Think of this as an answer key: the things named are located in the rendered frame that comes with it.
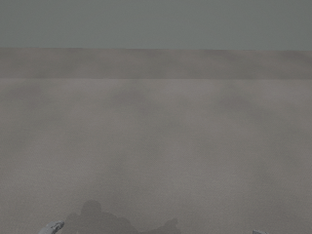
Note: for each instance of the left robot hand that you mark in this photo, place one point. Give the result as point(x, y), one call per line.
point(52, 227)

